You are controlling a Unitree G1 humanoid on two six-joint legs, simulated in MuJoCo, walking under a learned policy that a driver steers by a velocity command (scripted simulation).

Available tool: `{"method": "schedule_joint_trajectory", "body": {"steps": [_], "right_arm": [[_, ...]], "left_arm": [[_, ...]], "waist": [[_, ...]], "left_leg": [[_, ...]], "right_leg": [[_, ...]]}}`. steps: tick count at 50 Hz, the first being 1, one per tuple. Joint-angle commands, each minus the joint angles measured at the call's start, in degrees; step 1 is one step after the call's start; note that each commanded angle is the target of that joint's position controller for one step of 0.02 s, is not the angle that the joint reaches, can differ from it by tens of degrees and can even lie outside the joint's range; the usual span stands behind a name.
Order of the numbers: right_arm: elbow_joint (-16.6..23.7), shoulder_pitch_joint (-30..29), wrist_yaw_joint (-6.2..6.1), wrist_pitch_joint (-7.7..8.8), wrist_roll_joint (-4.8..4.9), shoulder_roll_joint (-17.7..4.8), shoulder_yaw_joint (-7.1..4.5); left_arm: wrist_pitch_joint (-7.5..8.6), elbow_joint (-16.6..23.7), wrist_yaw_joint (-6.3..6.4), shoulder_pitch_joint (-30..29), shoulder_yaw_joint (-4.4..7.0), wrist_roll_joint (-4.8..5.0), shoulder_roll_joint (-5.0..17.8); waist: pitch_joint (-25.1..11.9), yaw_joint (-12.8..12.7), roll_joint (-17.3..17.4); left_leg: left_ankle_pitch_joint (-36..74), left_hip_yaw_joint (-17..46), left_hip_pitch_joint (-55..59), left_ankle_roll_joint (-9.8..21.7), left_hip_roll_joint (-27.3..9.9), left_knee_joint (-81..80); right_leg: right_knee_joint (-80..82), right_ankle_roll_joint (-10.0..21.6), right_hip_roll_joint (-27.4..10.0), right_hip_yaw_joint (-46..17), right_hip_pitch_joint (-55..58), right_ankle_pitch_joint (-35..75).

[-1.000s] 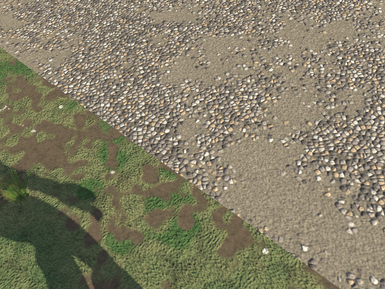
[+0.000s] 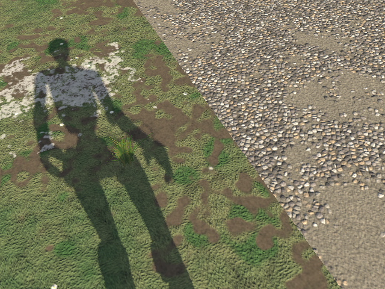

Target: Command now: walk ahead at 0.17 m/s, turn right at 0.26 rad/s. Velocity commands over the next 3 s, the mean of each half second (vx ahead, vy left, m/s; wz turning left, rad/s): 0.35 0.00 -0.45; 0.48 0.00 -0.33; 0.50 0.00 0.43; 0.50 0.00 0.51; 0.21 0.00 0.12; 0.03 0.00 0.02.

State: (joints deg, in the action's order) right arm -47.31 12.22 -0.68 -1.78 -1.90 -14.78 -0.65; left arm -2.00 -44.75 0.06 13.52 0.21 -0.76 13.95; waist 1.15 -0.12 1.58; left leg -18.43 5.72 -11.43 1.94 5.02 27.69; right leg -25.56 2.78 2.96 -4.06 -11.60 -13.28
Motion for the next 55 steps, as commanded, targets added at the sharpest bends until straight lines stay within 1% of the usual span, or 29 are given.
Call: {"method": "schedule_joint_trajectory", "body": {"steps": [1,4,7,8,10,11,12,13,14,15,16,18,21,24,27,29,31,32,33,34,35,36,37,38,40,43,46,50,55], "right_arm": [[4.0,-2.9,0.32,1.92,-0.35,-8.0,-2.21],[5.5,-5.7,0.69,3.47,0.20,-7.2,-1.92],[6.0,-5.7,0.90,4.60,0.78,-6.3,-1.46],[5.9,-4.5,0.80,4.79,0.98,-6.0,-1.37],[3.9,2.4,-0.07,5.01,1.23,-5.1,-1.30],[2.7,6.9,-0.98,5.24,0.93,-7.8,-2.10],[2.4,11.9,-2.03,5.31,0.26,-13.4,-3.32],[2.8,10.5,-2.28,5.06,-0.56,-19.0,-4.63],[2.6,8.0,-2.03,5.04,-0.87,-15.8,-4.22],[3.4,5.6,-1.56,5.51,-0.29,-11.2,-3.05],[3.6,4.6,-1.21,6.01,-0.07,-9.2,-2.43],[2.7,6.3,-1.01,6.72,0.16,-8.6,-2.13],[0.7,10.1,0.01,7.20,0.38,-8.1,-2.06],[-0.2,10.3,0.36,7.18,0.35,-7.1,-1.71],[-1.5,11.3,0.12,7.26,0.51,-8.3,-1.84],[-2.5,11.9,-0.17,7.15,0.47,-9.1,-1.95],[-3.2,12.4,-0.83,6.54,0.41,-10.9,-2.38],[-3.1,12.3,-1.08,6.18,0.47,-11.6,-2.54],[-2.3,11.1,-0.94,6.14,0.44,-11.7,-2.53],[0.8,13.9,0.27,6.43,0.66,-4.8,-1.09],[3.4,11.4,0.60,6.92,0.69,-8.3,-1.96],[4.9,5.2,0.79,7.25,0.53,-9.8,-2.31],[5.0,5.2,0.88,7.78,0.90,-8.3,-1.63],[3.9,6.2,0.83,7.62,0.56,-7.5,-1.51],[1.7,10.9,1.27,5.38,-0.79,-5.9,-1.04],[1.4,9.5,2.08,3.61,-0.44,-4.6,-1.20],[3.2,2.0,2.51,3.37,0.15,-4.7,-1.51],[4.5,-4.1,3.04,3.84,0.68,-3.4,-1.30],[6.9,-11.3,3.74,4.23,0.22,-2.4,-0.65]], "left_arm": [[0.37,1.7,-0.12,2.6,4.23,-0.23,13.2],[1.01,0.4,-0.20,5.5,5.27,-0.40,13.0],[1.46,0.4,-0.54,3.8,6.08,-0.15,12.6],[1.46,0.7,-0.72,2.5,6.34,-0.11,12.5],[1.16,2.0,-0.89,-2.3,6.71,0.08,12.1],[1.52,2.6,-0.69,-3.2,6.54,0.22,10.4],[2.36,4.2,-0.91,-3.1,5.22,0.59,5.7],[2.78,5.7,-0.78,-4.1,4.51,0.12,4.8],[2.89,5.6,-0.87,-4.8,5.08,-0.99,8.7],[3.04,4.1,-1.52,-3.3,5.26,-0.94,9.0],[2.99,3.0,-2.09,-1.6,5.16,-0.85,8.4],[2.46,3.0,-3.30,-2.1,5.03,-1.63,8.1],[2.08,5.5,-4.26,-6.9,4.35,-1.45,6.8],[2.12,8.2,-5.11,-12.7,3.23,-1.36,5.2],[2.24,10.7,-5.81,-17.8,2.06,-1.37,3.9],[2.24,10.8,-5.34,-16.7,2.01,-1.45,4.4],[2.48,9.0,-4.41,-9.4,2.70,-1.77,6.2],[2.92,6.6,-3.92,-1.3,3.52,-1.94,7.9],[3.23,3.4,-2.97,8.2,4.88,-2.41,10.5],[2.86,3.4,-1.71,9.9,6.58,-2.43,16.8],[2.31,5.1,-1.63,10.0,7.23,-0.59,18.7],[2.06,4.0,-1.22,7.5,7.12,0.15,17.0],[2.27,3.5,-0.79,4.6,6.13,0.32,13.4],[2.82,3.4,-0.67,2.2,5.30,0.08,10.6],[4.09,3.0,-0.67,-0.1,4.01,0.01,7.3],[6.16,0.3,-1.22,2.9,3.96,0.04,7.9],[6.66,-1.5,-1.21,5.9,3.83,0.09,7.9],[7.28,-3.0,-0.76,8.0,3.31,-0.02,7.4],[7.24,-6.0,0.75,11.4,2.49,-0.53,6.9]], "waist": [[3.3,-1.6,-12.4],[2.9,-2.5,-9.4],[1.0,-1.6,-9.0],[0.3,-0.6,-9.1],[-0.5,4.1,-7.8],[-1.6,6.1,-4.4],[-4.6,7.7,6.7],[-1.5,7.0,11.1],[3.1,4.4,4.1],[4.8,2.9,1.7],[5.1,2.1,2.3],[3.9,2.3,4.2],[3.8,3.0,4.0],[5.5,3.5,4.3],[6.2,4.2,4.4],[4.4,2.9,4.5],[-1.1,-1.0,5.8],[-5.8,-4.4,5.7],[-10.5,-9.0,3.3],[-16.6,-6.0,-10.3],[-23.3,-6.9,-10.0],[-15.1,-6.8,-4.8],[-7.0,-4.0,-2.8],[-3.0,-1.3,-0.2],[-2.3,2.4,-0.8],[-0.8,2.3,-2.5],[2.4,0.0,-3.4],[3.4,-2.1,-4.1],[5.0,-4.0,-3.8]], "left_leg": [[-6.9,-4.0,-10.9,-0.6,0.2,6.9],[-9.9,-2.1,-17.4,-0.9,-1.6,12.6],[-7.8,-3.0,-12.6,-0.9,-1.1,7.9],[-6.1,-3.5,-8.6,-0.7,-0.7,4.4],[3.5,-5.0,6.9,0.4,-0.3,-9.3],[4.8,-2.1,19.7,0.8,-3.8,-10.7],[-11.7,12.2,27.4,2.9,-17.3,-16.8],[-24.5,30.5,22.2,7.4,-28.3,-22.7],[-23.6,28.0,17.4,9.7,-28.7,-21.0],[-18.6,22.5,15.8,8.6,-24.9,-21.0],[-10.6,15.9,15.3,7.0,-21.7,-21.3],[3.8,6.9,15.5,5.9,-18.2,-20.2],[20.8,-0.2,15.5,5.8,-17.4,-18.7],[27.6,-5.7,12.8,5.6,-16.1,-18.9],[33.2,-9.3,11.6,4.9,-16.7,-18.6],[48.9,-12.1,13.6,3.9,-17.2,-13.8],[68.0,-14.4,15.5,3.2,-17.9,-0.5],[66.7,-14.8,12.5,2.9,-18.3,10.0],[54.5,-16.0,3.3,1.9,-16.7,24.5],[4.9,-16.0,-17.9,-0.5,-9.5,46.1],[-11.4,-5.5,-27.5,-0.9,-2.8,58.1],[-4.0,-1.5,-32.1,-0.7,-6.6,57.1],[0.7,-2.9,-30.7,-0.6,-9.1,51.7],[1.4,-3.3,-26.8,-0.8,-10.9,46.5],[0.4,-3.7,-18.7,-1.6,-12.3,41.4],[4.4,-5.6,-19.2,-1.7,-12.5,36.2],[12.4,-5.6,-26.0,-1.4,-13.0,29.4],[20.1,-5.2,-27.4,-0.5,-10.0,19.4],[19.2,-9.3,-27.3,1.6,-7.0,9.0]], "right_leg": [[14.9,9.1,-13.3,-24.5,2.6,-23.9],[15.2,11.8,-14.6,-28.4,7.1,-20.9],[14.0,10.8,-11.3,-25.5,4.9,-14.8],[13.3,10.1,-10.0,-24.4,2.5,-13.1],[8.9,6.7,-5.6,-20.6,-7.7,-12.1],[3.2,4.0,-2.8,-17.8,-18.4,-15.5],[-11.7,1.2,1.8,-9.9,-26.9,-20.3],[-22.8,0.6,5.1,-2.9,-34.3,-18.5],[-28.8,1.0,-1.6,-3.6,-35.3,-13.9],[-30.6,0.6,-2.5,-3.6,-34.7,-9.7],[-31.7,-0.2,-3.2,-2.8,-33.7,-6.5],[-36.2,-1.0,-3.8,-0.3,-33.6,-2.7],[-36.9,-1.7,-4.2,1.8,-35.8,0.5],[-28.1,-2.0,-4.3,5.0,-33.6,5.1],[-16.8,-0.3,-3.9,9.5,-27.1,7.1],[-12.2,2.3,-1.5,12.3,-20.8,5.3],[-10.8,5.3,2.4,13.7,-11.1,1.2],[-8.2,7.1,3.7,12.2,-0.8,1.5],[-4.9,9.3,2.1,7.9,13.1,0.9],[-2.9,15.5,-15.2,-16.9,30.2,-7.2],[5.6,21.4,-23.9,-42.5,34.1,-4.5],[7.9,19.5,-21.1,-33.9,28.3,-2.9],[9.3,17.6,-19.7,-25.9,18.3,3.0],[10.3,15.3,-16.6,-20.3,10.5,10.0],[12.5,13.6,-13.2,-12.1,1.8,18.3],[15.8,12.3,-11.7,-6.5,-0.2,21.9],[18.5,9.2,-10.8,-2.9,3.3,20.9],[18.9,6.1,-10.7,2.4,8.0,24.4],[17.3,4.9,-13.4,6.3,17.0,35.0]]}}
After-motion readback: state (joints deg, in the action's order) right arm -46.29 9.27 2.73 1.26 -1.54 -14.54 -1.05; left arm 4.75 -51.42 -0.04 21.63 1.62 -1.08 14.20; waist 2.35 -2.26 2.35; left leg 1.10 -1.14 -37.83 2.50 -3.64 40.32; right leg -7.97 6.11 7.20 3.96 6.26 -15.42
